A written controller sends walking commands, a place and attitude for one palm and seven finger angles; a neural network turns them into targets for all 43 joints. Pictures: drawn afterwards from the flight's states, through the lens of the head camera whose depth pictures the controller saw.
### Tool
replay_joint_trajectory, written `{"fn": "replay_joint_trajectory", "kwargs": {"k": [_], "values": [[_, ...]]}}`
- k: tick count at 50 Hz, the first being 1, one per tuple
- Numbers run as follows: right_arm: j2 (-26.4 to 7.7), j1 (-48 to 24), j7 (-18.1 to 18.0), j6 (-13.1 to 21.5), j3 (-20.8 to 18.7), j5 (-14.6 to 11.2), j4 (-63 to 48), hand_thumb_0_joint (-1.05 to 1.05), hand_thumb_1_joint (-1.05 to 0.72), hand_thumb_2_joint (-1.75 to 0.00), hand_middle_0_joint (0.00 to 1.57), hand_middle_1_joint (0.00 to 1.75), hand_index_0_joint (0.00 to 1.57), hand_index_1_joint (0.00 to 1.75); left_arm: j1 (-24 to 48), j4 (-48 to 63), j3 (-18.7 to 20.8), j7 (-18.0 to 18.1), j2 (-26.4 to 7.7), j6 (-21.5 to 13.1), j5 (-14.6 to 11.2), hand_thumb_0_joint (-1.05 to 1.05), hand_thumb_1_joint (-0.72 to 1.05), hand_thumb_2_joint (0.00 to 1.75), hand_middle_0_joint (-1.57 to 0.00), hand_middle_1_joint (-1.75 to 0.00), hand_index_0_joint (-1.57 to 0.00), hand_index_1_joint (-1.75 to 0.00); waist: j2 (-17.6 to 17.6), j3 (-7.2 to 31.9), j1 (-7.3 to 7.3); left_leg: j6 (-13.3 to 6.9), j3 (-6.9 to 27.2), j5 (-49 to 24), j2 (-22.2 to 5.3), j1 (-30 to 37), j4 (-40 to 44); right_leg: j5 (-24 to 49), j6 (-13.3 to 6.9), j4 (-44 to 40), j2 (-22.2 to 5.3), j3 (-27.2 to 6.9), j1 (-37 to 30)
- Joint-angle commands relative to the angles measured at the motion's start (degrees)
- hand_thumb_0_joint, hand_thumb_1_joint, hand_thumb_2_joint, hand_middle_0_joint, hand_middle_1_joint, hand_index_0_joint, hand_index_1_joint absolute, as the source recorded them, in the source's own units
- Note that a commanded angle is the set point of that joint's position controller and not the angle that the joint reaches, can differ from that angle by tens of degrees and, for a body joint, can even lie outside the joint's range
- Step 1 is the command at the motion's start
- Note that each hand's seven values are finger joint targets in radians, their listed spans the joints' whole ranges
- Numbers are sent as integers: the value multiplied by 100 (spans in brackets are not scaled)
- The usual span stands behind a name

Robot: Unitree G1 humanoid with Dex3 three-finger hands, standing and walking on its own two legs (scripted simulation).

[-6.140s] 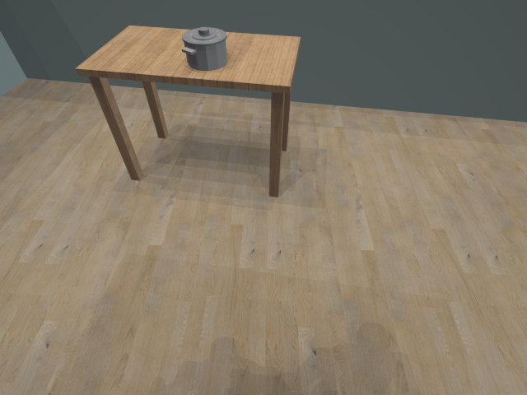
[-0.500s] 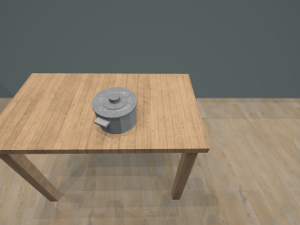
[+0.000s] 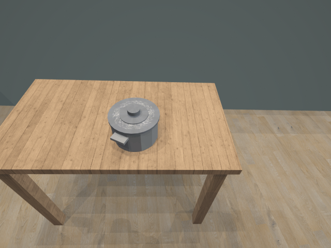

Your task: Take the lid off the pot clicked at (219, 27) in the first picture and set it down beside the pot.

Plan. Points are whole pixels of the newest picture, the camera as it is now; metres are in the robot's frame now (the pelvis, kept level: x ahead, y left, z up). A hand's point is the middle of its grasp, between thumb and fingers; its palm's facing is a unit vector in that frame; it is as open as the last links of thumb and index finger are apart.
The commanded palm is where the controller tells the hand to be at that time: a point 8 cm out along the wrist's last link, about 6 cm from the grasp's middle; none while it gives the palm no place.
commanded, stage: look again from close up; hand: left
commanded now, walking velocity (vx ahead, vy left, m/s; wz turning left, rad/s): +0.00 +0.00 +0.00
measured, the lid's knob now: (133, 110) +0.53 +0.14 +0.01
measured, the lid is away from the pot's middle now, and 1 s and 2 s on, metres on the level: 0.00 0.00 0.00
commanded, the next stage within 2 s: lift the closed hand beside the body in 0.38 s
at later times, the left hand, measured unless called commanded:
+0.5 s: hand out of the picture -0.02 +0.16 -0.18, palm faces +0.03 -0.99 -0.16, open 7.4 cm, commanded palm +0.09 +0.22 -0.07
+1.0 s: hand out of the picture +0.09 +0.19 -0.07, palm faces +0.27 -0.92 -0.27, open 3.4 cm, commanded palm +0.05 +0.23 -0.05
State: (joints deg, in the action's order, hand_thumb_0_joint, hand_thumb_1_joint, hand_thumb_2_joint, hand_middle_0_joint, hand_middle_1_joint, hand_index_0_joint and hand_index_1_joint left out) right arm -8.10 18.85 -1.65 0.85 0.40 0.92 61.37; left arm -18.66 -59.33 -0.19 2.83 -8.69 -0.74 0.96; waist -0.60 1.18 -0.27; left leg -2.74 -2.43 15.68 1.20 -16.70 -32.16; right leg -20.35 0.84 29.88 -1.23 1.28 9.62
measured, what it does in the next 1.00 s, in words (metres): stands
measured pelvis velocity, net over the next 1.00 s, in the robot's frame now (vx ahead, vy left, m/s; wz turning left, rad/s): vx -0.03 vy -0.03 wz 0.04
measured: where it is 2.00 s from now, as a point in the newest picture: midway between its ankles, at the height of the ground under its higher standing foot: outside the picture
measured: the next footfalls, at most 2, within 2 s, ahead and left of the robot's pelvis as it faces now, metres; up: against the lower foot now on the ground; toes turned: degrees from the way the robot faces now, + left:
none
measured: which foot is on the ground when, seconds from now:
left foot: down 0.00-1.00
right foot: down 0.00-1.00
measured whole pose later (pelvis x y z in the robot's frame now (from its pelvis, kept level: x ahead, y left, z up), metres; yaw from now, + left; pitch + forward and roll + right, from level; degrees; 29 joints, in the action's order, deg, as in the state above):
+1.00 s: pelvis -0.03 -0.03 +0.00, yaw +2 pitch -1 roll -1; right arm -13.9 9.6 -3.8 5.8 -0.5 -1.2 31.9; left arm -26.2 -17.4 4.9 4.7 -11.7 -2.2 -1.8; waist 0.5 -1.0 2.5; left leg 0.0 0.9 10.8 -0.6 -17.1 -29.3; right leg -17.1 -1.7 28.2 1.0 4.5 9.8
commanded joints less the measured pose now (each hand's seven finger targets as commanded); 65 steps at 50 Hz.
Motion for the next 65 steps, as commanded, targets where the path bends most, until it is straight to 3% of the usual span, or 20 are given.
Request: {"fn": "replay_joint_trajectory", "kwargs": {"k": [1,10,23,24,25,26,28,29,31,34,36,38,41,44,48,52,58,61,63,65], "values": [[-576,140,-1,164,-69,-44,-246,0,-90,-90,20,30,20,30,-596,127,49,26,-443,-61,9,0,90,90,-20,-30,-20,-30,169,-391,91,-146,949,-1291,-713,230,837,844,-334,-481,-304,-325,352],[-627,-12,-14,168,-84,-68,-212,0,-90,-90,20,30,20,30,-595,133,32,10,-526,-58,3,0,90,90,-20,-30,-20,-30,165,-260,66,-97,854,-1651,-680,580,785,1173,-295,-627,-420,-347,269],[-625,-106,-4,157,-69,-94,-119,0,-90,-90,20,30,20,30,-690,42,4,-21,-560,-52,9,0,90,90,-20,-30,-20,-30,11,-441,86,-95,844,-1167,-671,606,1009,1030,-273,-850,-464,-325,269],[-876,-523,14,139,-70,-75,-481,0,-90,-90,20,30,20,30,-713,-120,15,174,-599,-172,97,0,90,90,-20,-30,-20,-30,451,-662,131,86,674,-2441,-687,418,1,2223,-224,-953,-566,-616,526],[-1399,-265,83,1126,-224,-500,-2275,0,-90,-90,20,30,20,30,2971,7285,-242,207,-1322,-992,-613,0,90,90,-24,-35,-24,-35,1376,1781,-34,414,759,-2226,-248,1794,830,1955,-325,-465,-144,-19,70],[-1113,-767,-147,1492,-1,-536,-2011,0,-90,-90,20,30,20,30,942,6013,-78,492,-1228,-536,-215,0,90,90,-29,-40,-29,-40,2133,1808,103,506,635,-2366,-429,2089,854,1403,-461,-305,-47,32,358],[-1050,-740,-174,1494,-80,-598,-1666,0,-90,-90,20,30,20,30,-537,4678,-306,676,-320,163,-321,0,90,90,-38,-49,-38,-49,1201,1046,30,515,798,-1690,-368,1542,1041,1279,-318,-425,-2,294,395],[-1086,-784,-158,1502,-49,-432,-1951,0,-90,-90,20,30,20,30,-322,4833,-279,680,-280,152,-283,0,90,90,-42,-54,-42,-54,466,422,2,404,756,-1320,-304,1231,1088,1216,-294,-515,107,382,362],[-1180,-913,-82,1400,-151,-306,-2113,0,-90,-90,20,30,20,30,-761,3288,-535,502,245,205,-42,0,90,90,-51,-64,-51,-64,-796,-560,-73,160,650,-949,-228,605,969,971,-199,-716,162,468,921],[-1227,-1093,95,1022,-377,-270,-2614,0,-90,-90,20,30,20,30,-2135,2816,-1,222,45,136,-9,0,90,90,-64,-78,-64,-78,-1375,-561,339,180,478,-905,-225,166,940,821,-219,-645,137,476,814],[-1203,-1310,148,916,-401,-269,-2981,0,-90,-90,20,30,20,30,-2334,3660,561,103,-553,-58,-99,0,90,90,-73,-88,-73,-88,-1037,-342,470,228,323,-835,-155,123,927,754,-221,-672,54,352,598],[-1190,-1385,86,858,-345,-278,-3298,0,-90,-90,20,30,20,30,-1570,4627,1160,136,-1304,-308,-162,0,90,90,-82,-97,-82,-97,-405,-131,406,231,222,-653,-124,306,891,670,-204,-746,2,237,558],[-1061,-1409,-89,774,-233,-267,-3510,0,-90,-90,20,30,20,30,-32,5172,1031,234,-1264,-518,-193,0,90,90,-95,-112,-95,-112,366,-399,125,184,146,12,-49,373,862,182,-173,-913,12,46,905],[-1023,-1273,-199,733,-228,-262,-3586,0,-90,-90,20,30,20,30,172,5222,805,263,-1035,-567,-232,0,90,90,-108,-126,-108,-126,618,-261,17,153,113,242,-11,592,744,-71,-178,-1084,26,-27,1021],[-1059,-1175,-261,768,-225,-232,-3682,0,-90,-90,20,30,20,30,-554,5310,686,209,-901,-535,-304,0,90,90,-126,-145,-126,-145,397,210,85,115,125,-46,-12,818,635,133,-187,-1100,59,-4,847],[-1140,-1228,-304,732,-205,-213,-3610,0,-90,-90,20,30,20,30,-552,4890,804,223,-1042,-511,-258,0,90,90,-130,-150,-130,-150,-214,-141,57,56,178,-238,1,520,552,364,-136,-999,49,15,963],[-1099,-1233,-334,786,-214,-171,-3545,0,-90,-90,20,30,20,30,-986,5399,1122,259,-1337,-499,-246,0,90,90,-130,-150,-130,-150,442,417,265,62,140,-918,-35,826,520,1227,-173,-769,11,31,572],[-1040,-1267,-330,821,-209,-179,-3543,0,-90,-90,20,30,20,30,-1192,5554,919,269,-1091,-435,-242,0,90,90,-130,-150,-130,-150,271,300,234,56,166,-1013,-71,815,539,1305,-159,-719,15,108,608],[-1076,-1308,-335,821,-238,-176,-3465,0,-90,-90,20,30,20,30,-1371,5529,1098,272,-1246,-391,-237,0,90,90,-130,-150,-130,-150,-73,175,261,37,188,-1022,-89,784,544,1293,-141,-800,28,134,647],[-1072,-1326,-342,861,-238,-182,-3483,0,-90,-90,20,30,20,30,-1342,5854,1088,277,-1278,-418,-238,0,90,90,-130,-150,-130,-150,-23,173,254,25,186,-1020,-102,838,569,1264,-125,-811,9,114,655]]}}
